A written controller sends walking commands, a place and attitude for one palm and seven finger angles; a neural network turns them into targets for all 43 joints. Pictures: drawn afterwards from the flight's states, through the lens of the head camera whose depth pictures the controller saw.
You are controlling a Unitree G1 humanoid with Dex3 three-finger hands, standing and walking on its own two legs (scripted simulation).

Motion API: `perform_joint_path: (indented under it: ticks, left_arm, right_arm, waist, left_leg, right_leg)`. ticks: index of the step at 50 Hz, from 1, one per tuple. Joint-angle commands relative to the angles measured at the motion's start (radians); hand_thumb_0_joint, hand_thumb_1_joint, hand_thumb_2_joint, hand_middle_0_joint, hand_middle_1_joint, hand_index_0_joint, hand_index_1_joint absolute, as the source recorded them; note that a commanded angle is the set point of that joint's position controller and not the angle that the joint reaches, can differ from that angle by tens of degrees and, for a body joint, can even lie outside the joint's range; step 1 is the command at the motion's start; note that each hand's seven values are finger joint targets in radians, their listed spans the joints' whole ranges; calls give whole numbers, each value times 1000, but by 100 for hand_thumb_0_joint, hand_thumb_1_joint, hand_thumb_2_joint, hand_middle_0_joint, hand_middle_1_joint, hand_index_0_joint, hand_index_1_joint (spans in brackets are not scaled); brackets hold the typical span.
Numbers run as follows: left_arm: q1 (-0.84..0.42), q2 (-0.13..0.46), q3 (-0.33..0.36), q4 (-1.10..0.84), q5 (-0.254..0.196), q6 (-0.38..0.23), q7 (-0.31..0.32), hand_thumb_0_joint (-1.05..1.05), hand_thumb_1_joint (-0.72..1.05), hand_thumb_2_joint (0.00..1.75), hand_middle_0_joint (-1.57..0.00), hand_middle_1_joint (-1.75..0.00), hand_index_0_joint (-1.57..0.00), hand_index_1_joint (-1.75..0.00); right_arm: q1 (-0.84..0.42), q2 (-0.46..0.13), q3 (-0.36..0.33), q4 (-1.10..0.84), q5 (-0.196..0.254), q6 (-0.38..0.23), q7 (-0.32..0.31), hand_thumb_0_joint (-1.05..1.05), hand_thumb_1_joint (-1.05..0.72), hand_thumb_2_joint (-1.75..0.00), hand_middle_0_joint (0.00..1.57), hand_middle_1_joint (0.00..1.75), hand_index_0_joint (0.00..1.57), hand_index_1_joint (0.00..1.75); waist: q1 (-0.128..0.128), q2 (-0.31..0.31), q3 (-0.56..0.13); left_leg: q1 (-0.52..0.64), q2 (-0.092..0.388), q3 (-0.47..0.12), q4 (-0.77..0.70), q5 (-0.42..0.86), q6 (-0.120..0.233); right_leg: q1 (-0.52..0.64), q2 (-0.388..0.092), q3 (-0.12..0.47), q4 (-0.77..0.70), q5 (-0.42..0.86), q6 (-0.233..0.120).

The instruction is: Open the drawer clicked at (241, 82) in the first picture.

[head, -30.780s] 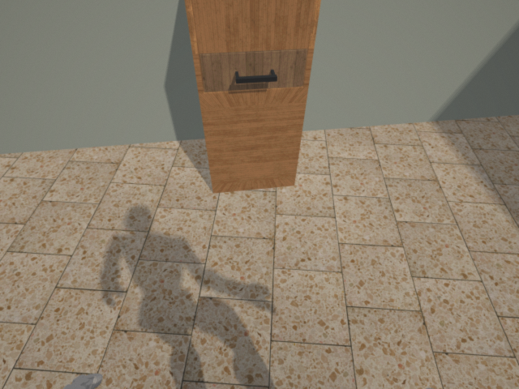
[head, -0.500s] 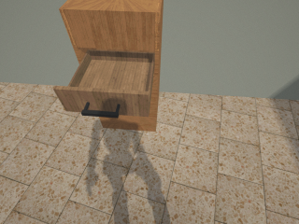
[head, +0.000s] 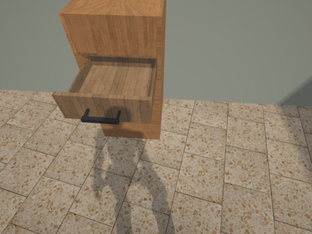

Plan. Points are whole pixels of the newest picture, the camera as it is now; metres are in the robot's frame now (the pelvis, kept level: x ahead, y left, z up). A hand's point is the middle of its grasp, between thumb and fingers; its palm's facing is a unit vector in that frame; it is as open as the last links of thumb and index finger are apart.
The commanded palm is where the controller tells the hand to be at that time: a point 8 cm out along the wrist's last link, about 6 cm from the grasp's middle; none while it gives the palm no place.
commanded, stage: look to check the result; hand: left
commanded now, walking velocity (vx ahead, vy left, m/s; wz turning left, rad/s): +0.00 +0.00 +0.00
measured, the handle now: (101, 116) +0.55 +0.26 -0.11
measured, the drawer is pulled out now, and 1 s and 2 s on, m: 0.30 0.30 0.30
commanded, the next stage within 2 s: stand and wait in 0.54 s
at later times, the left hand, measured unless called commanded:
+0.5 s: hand out of the picture +0.00 +0.15 -0.17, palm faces +0.06 -0.98 -0.19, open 7.4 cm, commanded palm none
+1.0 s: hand out of the picture +0.01 +0.15 -0.17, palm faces +0.06 -0.98 -0.20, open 7.4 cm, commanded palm none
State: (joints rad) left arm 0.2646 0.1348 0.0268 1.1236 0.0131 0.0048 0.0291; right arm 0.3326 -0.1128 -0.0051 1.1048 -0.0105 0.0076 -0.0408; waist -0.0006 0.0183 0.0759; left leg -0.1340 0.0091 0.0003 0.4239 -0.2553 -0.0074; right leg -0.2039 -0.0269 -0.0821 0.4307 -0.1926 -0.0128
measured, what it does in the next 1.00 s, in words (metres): stands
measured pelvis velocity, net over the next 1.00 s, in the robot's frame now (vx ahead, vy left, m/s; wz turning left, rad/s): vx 0.01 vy -0.02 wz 0.00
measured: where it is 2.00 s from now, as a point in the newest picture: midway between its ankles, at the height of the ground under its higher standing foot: outside the picture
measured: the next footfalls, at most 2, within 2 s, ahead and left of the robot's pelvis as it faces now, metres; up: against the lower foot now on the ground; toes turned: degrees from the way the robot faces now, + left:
none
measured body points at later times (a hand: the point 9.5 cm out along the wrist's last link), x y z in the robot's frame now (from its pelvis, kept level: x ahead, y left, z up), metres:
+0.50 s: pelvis +0.00 -0.01 +0.00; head +0.03 -0.02 +0.45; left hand +0.00 +0.21 -0.16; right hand -0.01 -0.21 -0.17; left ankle -0.02 +0.13 -0.74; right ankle +0.03 -0.11 -0.74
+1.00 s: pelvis +0.01 -0.02 +0.00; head +0.03 -0.03 +0.45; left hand +0.01 +0.21 -0.16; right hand -0.01 -0.22 -0.17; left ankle -0.02 +0.13 -0.74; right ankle +0.03 -0.11 -0.74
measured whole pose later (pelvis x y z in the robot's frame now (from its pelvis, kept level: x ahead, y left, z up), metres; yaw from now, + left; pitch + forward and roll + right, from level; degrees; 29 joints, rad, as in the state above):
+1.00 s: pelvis +0.01 -0.02 +0.00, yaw +0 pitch -2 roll +0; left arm 0.24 0.13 0.03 1.14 0.01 0.00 0.03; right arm 0.30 -0.12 -0.01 1.13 -0.01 0.01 -0.05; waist 0.00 0.02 0.09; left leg -0.11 0.04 -0.01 0.39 -0.25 -0.03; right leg -0.18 0.00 -0.10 0.40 -0.19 -0.04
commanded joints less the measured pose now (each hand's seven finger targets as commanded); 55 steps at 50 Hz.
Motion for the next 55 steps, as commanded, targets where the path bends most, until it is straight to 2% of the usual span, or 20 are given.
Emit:
perform_joint_path:
  ticks: [1,7,9,11,15,19,21,24,28,31,36,42,45,48,51,55]
  left_arm:
    - [81,105,17,-18,0,-9,7,0,90,90,-20,-30,-20,-30]
    - [78,98,15,-10,-1,-9,7,0,90,90,-20,-30,-20,-30]
    - [75,101,15,-6,-2,-9,7,0,90,90,-20,-30,-20,-30]
    - [82,99,16,-2,-1,-10,8,0,90,90,-20,-30,-20,-30]
    - [73,100,16,-3,-2,-7,6,0,90,90,-20,-30,-20,-30]
    - [70,102,19,-6,-1,-10,7,0,90,90,-20,-30,-20,-30]
    - [77,98,18,-4,0,-13,8,0,90,90,-20,-30,-20,-30]
    - [67,100,19,-6,-1,-11,8,0,90,90,-20,-30,-20,-30]
    - [62,102,19,-6,-2,-12,8,0,90,90,-20,-30,-20,-30]
    - [64,101,20,-7,0,-13,9,0,90,90,-20,-30,-20,-30]
    - [57,107,22,-9,-1,-14,8,0,90,90,-20,-30,-20,-30]
    - [53,111,23,-9,-2,-16,8,0,90,90,-20,-30,-20,-30]
    - [48,114,22,-10,-3,-16,8,0,90,90,-20,-30,-20,-30]
    - [50,113,22,-8,-2,-16,8,0,90,90,-20,-30,-20,-30]
    - [51,115,22,-6,-2,-15,9,0,90,90,-20,-30,-20,-30]
    - [44,116,23,-9,-2,-14,7,0,90,90,-20,-30,-20,-30]
  right_arm:
    - [98,-72,-9,-17,-1,-8,-2,0,-90,-90,20,30,20,30]
    - [95,-75,-9,-9,-2,-8,-4,0,-90,-90,20,30,20,30]
    - [91,-77,-9,-6,-2,-7,-4,0,-90,-90,20,30,20,30]
    - [89,-78,-10,-9,-1,-7,-4,0,-90,-90,20,30,20,30]
    - [88,-76,-9,-3,-3,-5,-4,0,-90,-90,20,30,20,30]
    - [88,-75,-11,-3,-3,-8,-5,0,-90,-90,20,30,20,30]
    - [79,-78,-14,-7,-1,-8,-5,0,-90,-90,20,30,20,30]
    - [77,-74,-14,-2,-3,-8,-5,0,-90,-90,20,30,20,30]
    - [77,-74,-15,1,-3,-7,-6,0,-90,-90,20,30,20,30]
    - [69,-76,-17,-2,-2,-6,-5,0,-90,-90,20,30,20,30]
    - [69,-78,-17,-1,-2,-7,-5,0,-90,-90,20,30,20,30]
    - [73,-78,-16,5,-3,-9,-6,0,-90,-90,20,30,20,30]
    - [72,-84,-16,4,-3,-8,-6,0,-90,-90,20,30,20,30]
    - [69,-84,-17,6,-3,-9,-7,0,-90,-90,20,30,20,30]
    - [65,-82,-18,4,-2,-7,-6,0,-90,-90,20,30,20,30]
    - [68,-86,-17,7,-4,-7,-5,0,-90,-90,20,30,20,30]
  waist:
    - [1,-8,18]
    - [-2,-15,20]
    - [0,12,23]
    - [1,-15,22]
    - [-1,-7,37]
    - [0,-2,12]
    - [1,-21,-1]
    - [0,0,20]
    - [1,-19,20]
    - [1,-5,25]
    - [2,-24,23]
    - [0,-4,3]
    - [-1,-20,4]
    - [0,5,5]
    - [2,-19,21]
    - [-1,-10,23]
  left_leg:
    - [-72,68,-46,-80,110,35]
    - [-65,74,-43,-84,117,33]
    - [-70,71,-42,-85,113,30]
    - [-59,73,-42,-82,121,30]
    - [-74,69,-41,-89,88,29]
    - [-66,73,-42,-87,116,29]
    - [-48,75,-40,-79,133,28]
    - [-61,74,-38,-88,131,25]
    - [-60,75,-36,-89,119,24]
    - [-49,75,-35,-87,125,23]
    - [-50,77,-36,-91,133,22]
    - [-44,79,-30,-91,145,20]
    - [-48,78,-32,-93,135,19]
    - [-42,80,-30,-95,147,17]
    - [-41,79,-32,-95,133,18]
    - [-51,78,-31,-101,117,18]
  right_leg:
    - [29,-79,86,-99,6,-38]
    - [29,-77,83,-101,19,-38]
    - [34,-76,87,-104,14,-38]
    - [26,-76,84,-104,20,-39]
    - [22,-75,90,-116,-26,-38]
    - [42,-76,86,-109,8,-38]
    - [40,-76,86,-107,41,-40]
    - [43,-77,81,-106,44,-39]
    - [43,-77,83,-114,32,-39]
    - [28,-74,87,-117,31,-40]
    - [37,-74,81,-115,43,-40]
    - [58,-79,81,-113,73,-41]
    - [61,-77,85,-117,65,-41]
    - [62,-77,84,-115,85,-41]
    - [45,-75,84,-124,55,-41]
    - [48,-75,90,-131,23,-40]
